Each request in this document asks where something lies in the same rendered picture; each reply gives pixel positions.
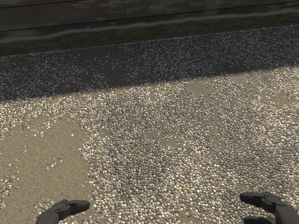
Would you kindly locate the robot right hand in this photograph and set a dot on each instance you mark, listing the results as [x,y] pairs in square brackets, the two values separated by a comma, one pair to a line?
[284,214]

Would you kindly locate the robot left hand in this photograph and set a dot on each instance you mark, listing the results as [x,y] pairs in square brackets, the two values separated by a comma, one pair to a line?
[61,210]

